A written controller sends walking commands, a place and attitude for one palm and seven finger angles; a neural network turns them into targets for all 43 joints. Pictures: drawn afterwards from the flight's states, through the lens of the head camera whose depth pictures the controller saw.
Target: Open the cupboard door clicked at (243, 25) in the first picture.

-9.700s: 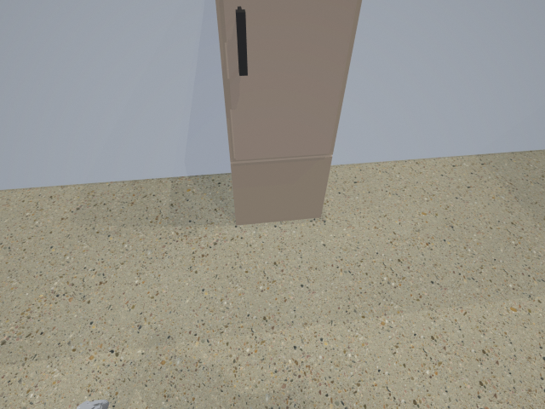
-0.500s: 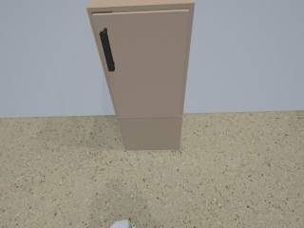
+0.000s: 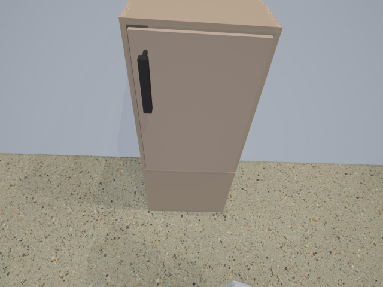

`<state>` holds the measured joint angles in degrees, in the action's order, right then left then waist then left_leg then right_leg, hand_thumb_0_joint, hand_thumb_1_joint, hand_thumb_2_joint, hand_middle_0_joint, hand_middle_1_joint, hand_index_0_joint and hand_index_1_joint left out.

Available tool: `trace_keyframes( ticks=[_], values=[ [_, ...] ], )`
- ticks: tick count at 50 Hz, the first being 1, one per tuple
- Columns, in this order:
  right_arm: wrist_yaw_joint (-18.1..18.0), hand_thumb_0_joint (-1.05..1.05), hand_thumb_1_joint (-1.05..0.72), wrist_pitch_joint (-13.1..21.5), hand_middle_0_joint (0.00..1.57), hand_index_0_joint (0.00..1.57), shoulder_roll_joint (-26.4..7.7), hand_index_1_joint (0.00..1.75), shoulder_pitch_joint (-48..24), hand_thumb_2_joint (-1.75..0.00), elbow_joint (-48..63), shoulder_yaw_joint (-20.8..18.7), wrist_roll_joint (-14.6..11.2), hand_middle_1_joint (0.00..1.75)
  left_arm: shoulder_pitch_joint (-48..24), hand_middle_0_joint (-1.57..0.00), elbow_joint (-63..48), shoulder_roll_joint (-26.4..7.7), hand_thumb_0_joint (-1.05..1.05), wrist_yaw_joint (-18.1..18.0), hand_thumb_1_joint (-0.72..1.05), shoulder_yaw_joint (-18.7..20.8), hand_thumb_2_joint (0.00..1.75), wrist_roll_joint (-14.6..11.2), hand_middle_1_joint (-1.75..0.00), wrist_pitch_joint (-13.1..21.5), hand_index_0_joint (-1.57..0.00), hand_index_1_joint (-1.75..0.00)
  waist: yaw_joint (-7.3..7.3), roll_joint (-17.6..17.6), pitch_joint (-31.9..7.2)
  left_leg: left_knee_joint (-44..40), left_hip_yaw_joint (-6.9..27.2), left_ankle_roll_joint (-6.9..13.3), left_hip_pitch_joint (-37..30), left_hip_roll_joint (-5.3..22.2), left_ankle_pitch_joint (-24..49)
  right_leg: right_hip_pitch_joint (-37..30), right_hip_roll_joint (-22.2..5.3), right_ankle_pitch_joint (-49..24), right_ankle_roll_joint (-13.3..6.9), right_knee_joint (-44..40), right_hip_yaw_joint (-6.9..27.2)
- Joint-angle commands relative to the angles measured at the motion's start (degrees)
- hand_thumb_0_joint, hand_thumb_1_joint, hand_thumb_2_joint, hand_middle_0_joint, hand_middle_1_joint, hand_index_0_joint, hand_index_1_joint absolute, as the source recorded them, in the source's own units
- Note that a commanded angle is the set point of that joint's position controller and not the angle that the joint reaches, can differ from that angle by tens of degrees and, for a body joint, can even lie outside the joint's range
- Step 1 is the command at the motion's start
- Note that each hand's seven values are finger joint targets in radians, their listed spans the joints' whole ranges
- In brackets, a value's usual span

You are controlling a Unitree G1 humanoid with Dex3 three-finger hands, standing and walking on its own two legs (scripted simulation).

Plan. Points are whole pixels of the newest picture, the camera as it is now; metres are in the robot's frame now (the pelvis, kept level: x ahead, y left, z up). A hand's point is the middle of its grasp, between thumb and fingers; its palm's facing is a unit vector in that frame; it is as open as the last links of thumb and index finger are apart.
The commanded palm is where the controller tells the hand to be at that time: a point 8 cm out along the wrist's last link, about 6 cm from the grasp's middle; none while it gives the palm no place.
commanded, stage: come to a stop and stand still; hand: left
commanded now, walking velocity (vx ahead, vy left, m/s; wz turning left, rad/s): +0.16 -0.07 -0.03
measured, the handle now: (146, 82) +0.62 +0.18 +0.10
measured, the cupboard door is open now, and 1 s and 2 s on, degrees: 0 0 0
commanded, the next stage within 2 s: look again from close up in 1.52 s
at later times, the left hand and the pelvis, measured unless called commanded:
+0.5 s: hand out of the picture +0.14 +0.17 -0.18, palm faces +0.05 -0.97 -0.22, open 7.3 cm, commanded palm none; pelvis +0.04 -0.02 -0.02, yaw +1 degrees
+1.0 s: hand out of the picture +0.01 +0.16 -0.18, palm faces -0.02 -0.97 -0.22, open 7.4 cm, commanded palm none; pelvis +0.01 -0.02 -0.01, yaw -2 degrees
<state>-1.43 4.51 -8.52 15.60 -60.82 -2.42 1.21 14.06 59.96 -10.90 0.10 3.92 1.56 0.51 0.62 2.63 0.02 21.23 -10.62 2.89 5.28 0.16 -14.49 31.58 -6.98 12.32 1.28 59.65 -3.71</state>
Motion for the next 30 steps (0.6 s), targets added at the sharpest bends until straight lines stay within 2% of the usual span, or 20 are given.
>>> trace_keyframes(
  ticks=[1, 4, 5, 7, 8, 9, 10, 11, 12, 13, 14, 16, 19, 23, 25, 26, 27, 28, 29, 30],
  values=[
    [-0.1, 0.00, -0.90, -0.1, 0.20, 0.20, -6.5, 0.30, 5.2, -0.90, 1.0, -1.1, 0.1, 0.30, 1.3, -0.20, -2.9, -0.1, 0.00, 0.5, 0.90, -0.4, 0.90, -0.2, -0.30, -0.5, -0.20, -0.30, 0.02, -9.1, 8.1, -10.0, 8.6, 6.2, 3.6, 16.0, 22.9, 1.2, -0.9, -3.1, 0.3, -9.1, 0.8],
    [-0.2, 0.00, -0.90, -0.7, 0.20, 0.20, -7.3, 0.30, 6.9, -0.90, 0.2, -1.4, 0.5, 0.30, -3.6, -0.20, -4.7, -0.4, 0.00, 0.4, 0.90, -0.7, 0.90, -0.3, -0.30, -0.2, -0.20, -0.30, -1.80, -8.7, 8.2, -6.8, 8.5, 6.1, 0.9, 16.6, 26.4, -1.4, 0.5, -0.7, -0.4, -17.7, -0.9],
    [-0.3, 0.00, -0.90, -1.0, 0.20, 0.20, -7.1, 0.30, 6.8, -0.90, 0.0, -1.2, 0.6, 0.30, -3.8, -0.20, -4.9, -0.4, 0.00, 0.2, 0.90, -0.9, 0.90, -0.5, -0.30, 0.0, -0.20, -0.30, -1.63, -8.1, 8.2, -4.9, 8.3, 5.6, 1.2, 16.4, 30.4, -3.7, 1.2, -0.7, -0.6, -20.3, -1.4],
    [-0.6, 0.00, -0.90, -1.6, 0.20, 0.20, -6.8, 0.30, 6.5, -0.90, -0.5, -0.9, 0.5, 0.30, -0.4, -0.20, -3.6, -0.2, 0.00, -0.3, 0.90, -1.2, 0.90, -0.4, -0.30, 0.4, -0.20, -0.30, -0.06, -6.8, 5.5, 1.8, 6.8, 3.4, 2.0, 14.4, 35.7, -13.5, 3.5, -4.9, -0.9, -26.9, -2.5],
    [-0.7, 0.00, -0.90, -1.7, 0.20, 0.20, -6.9, 0.30, 6.4, -0.90, -0.8, -0.7, 0.0, 0.30, 4.1, -0.20, -2.3, -1.7, 0.00, -0.7, 0.90, -1.0, 0.90, -0.3, -0.30, 0.9, -0.20, -0.30, 2.25, -5.5, 2.7, 6.7, 5.9, 1.4, 2.9, 12.6, 32.8, -20.3, 3.1, -12.5, -0.6, -32.6, -2.1],
    [-0.5, 0.00, -0.90, -1.8, 0.20, 0.20, -5.3, 0.30, 7.5, -0.90, -1.0, -0.4, -0.5, 0.30, 7.4, -0.20, -1.2, -5.3, 0.00, -1.2, 0.90, -0.4, 0.90, -0.1, -0.30, 1.6, -0.20, -0.30, 2.94, 0.0, -1.4, 12.4, 4.9, -1.2, 7.2, 9.4, 22.3, -28.8, -1.0, -29.9, -1.6, -32.9, 2.5],
    [-0.2, 0.00, -0.90, -2.4, 0.20, 0.20, -3.0, 0.30, 10.2, -0.90, -0.9, -0.2, -1.2, 0.30, 8.0, -0.20, -1.0, -8.9, 0.00, -1.7, 0.90, 0.0, 0.90, -0.2, -0.30, 2.0, -0.20, -0.30, 1.80, 7.1, -5.5, 19.8, 3.7, -3.5, 13.3, 3.8, -0.8, -35.1, -11.6, -51.9, -6.7, -32.1, 13.5],
    [-0.6, 0.00, -0.90, -3.5, 0.20, 0.20, -3.3, 0.30, 12.0, -0.90, -1.0, -0.7, -1.7, 0.30, 8.9, -0.20, -1.1, -10.7, 0.00, -1.7, 0.90, 0.0, 0.90, -0.7, -0.30, 1.8, -0.20, -0.30, 1.12, 6.8, -9.1, 27.4, 5.6, -4.1, 10.4, 1.6, -20.6, -33.3, -17.6, -61.3, -12.9, -33.5, 14.7],
    [-0.8, 0.00, -0.90, -4.2, 0.20, 0.20, -2.5, 0.30, 10.4, -0.90, -0.6, -0.9, -1.8, 0.30, 6.2, -0.20, -2.0, -10.3, 0.00, -2.1, 0.90, -0.1, 0.90, -0.6, -0.30, 1.4, -0.20, -0.30, 0.66, 4.0, -6.1, 31.4, 7.9, -3.7, 11.8, 2.0, -22.8, -29.2, -18.0, -59.6, -14.9, -34.4, 12.9],
    [-0.7, 0.00, -0.90, -4.9, 0.20, 0.20, -2.2, 0.30, 9.6, -0.90, -0.7, -0.8, -1.8, 0.30, 4.1, -0.20, -2.2, -9.9, 0.00, -2.4, 0.90, 0.3, 0.90, -0.4, -0.30, 1.4, -0.20, -0.30, 0.86, 9.2, -7.6, 35.5, 9.1, -3.9, 12.9, 2.4, -23.3, -28.3, -17.1, -55.6, -15.8, -34.7, 14.3],
    [-0.7, 0.00, -0.90, -5.4, 0.20, 0.20, -3.1, 0.30, 8.7, -0.90, -0.7, -1.0, -1.7, 0.30, 2.0, -0.20, -2.9, -9.2, 0.00, -2.7, 0.90, 0.2, 0.90, -0.3, -0.30, 1.0, -0.20, -0.30, 0.84, 9.3, -7.1, 38.0, 10.8, -4.1, 13.7, 2.3, -22.6, -26.4, -16.7, -51.0, -15.8, -35.5, 14.2],
    [-0.6, 0.00, -0.90, -6.0, 0.20, 0.20, -2.5, 0.30, 7.3, -0.90, -0.3, -1.2, -1.4, 0.30, -1.9, -0.20, -4.6, -8.5, 0.00, -3.3, 0.90, 0.6, 0.90, -0.1, -0.30, -0.2, -0.20, -0.30, 0.12, 5.1, -5.0, 38.9, 11.2, -4.2, 14.3, 2.1, -20.2, -21.9, -15.4, -43.0, -14.5, -36.5, 11.1],
    [0.1, 0.00, -0.90, -7.2, 0.20, 0.20, -2.0, 0.30, 7.4, -0.90, 0.5, -1.5, -1.0, 0.30, -4.7, -0.20, -6.0, -8.8, 0.00, -3.1, 0.90, 1.1, 0.90, 0.3, -0.30, -1.1, -0.20, -0.30, -0.71, 5.9, -4.5, 37.9, 9.8, -4.6, 12.8, 1.2, -15.8, -15.2, -13.4, -23.9, -12.0, -40.5, 9.5],
    [0.7, 0.00, -0.90, -7.0, 0.20, 0.20, -1.7, 0.30, 8.8, -0.90, 1.7, -1.7, -0.5, 0.30, -6.7, -0.20, -7.5, -8.8, 0.00, -2.8, 0.90, 1.5, 0.90, 0.8, -0.30, -2.1, -0.20, -0.30, -1.43, 8.0, -3.6, 28.2, 8.1, -4.0, 9.5, 0.9, -11.8, -10.1, -10.5, 1.7, -9.4, -43.9, 9.5],
    [0.8, 0.00, -0.90, -6.2, 0.20, 0.20, -1.7, 0.30, 13.0, -0.90, 1.0, -1.4, -0.6, 0.30, -7.5, -0.20, -7.5, -8.4, 0.00, -2.7, 0.90, 1.5, 0.90, 0.6, -0.30, -2.4, -0.20, -0.30, -3.46, 8.4, -4.3, 14.0, 7.1, -3.5, 3.1, 0.6, -6.8, -7.3, -7.6, 11.4, -6.4, -41.5, 8.0],
    [0.8, 0.00, -0.90, -5.8, 0.20, 0.20, -2.7, 0.30, 14.4, -0.90, 0.7, -1.5, -0.5, 0.30, -7.1, -0.20, -7.8, -7.3, 0.00, -2.4, 0.90, 1.1, 0.90, 0.1, -0.30, -3.0, -0.20, -0.30, -4.01, 3.5, -2.9, 6.0, 8.3, -3.3, 0.1, 0.8, -5.0, -2.8, -5.1, 16.7, -4.1, -36.5, 6.2],
    [0.5, 0.00, -0.90, -5.1, 0.20, 0.20, -6.1, 0.30, 13.6, -0.90, 1.5, -1.9, 0.1, 0.30, -5.6, -0.20, -8.1, -3.7, 0.00, -2.1, 0.90, 0.4, 0.90, -0.6, -0.30, -3.3, -0.20, -0.30, -4.02, -10.4, -0.1, -5.2, 21.5, -1.5, 4.3, 8.5, -15.9, 1.9, 0.8, 19.2, -1.6, -24.9, 2.8],
    [0.1, 0.00, -0.90, -4.9, 0.20, 0.20, -10.2, 0.30, 8.0, -0.90, 4.1, -2.4, 0.8, 0.30, -5.7, -0.20, -8.3, -0.9, 0.00, -2.0, 0.90, -0.2, 0.90, -1.2, -0.30, -3.7, -0.20, -0.30, -3.36, -23.2, 6.6, -17.3, 36.3, 1.0, 18.0, 19.2, -29.3, 2.0, 6.7, 16.6, 0.7, -14.3, 0.6],
    [-0.4, 0.00, -0.90, -4.9, 0.20, 0.20, -10.7, 0.30, 1.7, -0.90, 6.6, -1.9, 1.0, 0.30, -4.8, -0.20, -7.7, -2.8, 0.00, -1.8, 0.90, 0.2, 0.90, -0.8, -0.30, -3.6, -0.20, -0.30, -1.25, -18.1, 9.4, -20.2, 36.2, 4.0, 27.5, 21.1, -32.3, -3.9, 4.6, 11.4, -0.2, -9.8, 6.3],
    [-0.6, 0.00, -0.90, -4.3, 0.20, 0.20, -9.9, 0.30, -2.0, -0.90, 6.9, -1.5, 1.2, 0.30, -3.1, -0.20, -6.3, -3.5, 0.00, -1.3, 0.90, 0.7, 0.90, -0.2, -0.30, -3.9, -0.20, -0.30, 0.70, -17.6, 8.5, -19.2, 34.2, 3.5, 26.7, 18.8, -28.9, -4.4, 4.8, 9.0, -0.1, -5.1, 7.3]
  ],
)
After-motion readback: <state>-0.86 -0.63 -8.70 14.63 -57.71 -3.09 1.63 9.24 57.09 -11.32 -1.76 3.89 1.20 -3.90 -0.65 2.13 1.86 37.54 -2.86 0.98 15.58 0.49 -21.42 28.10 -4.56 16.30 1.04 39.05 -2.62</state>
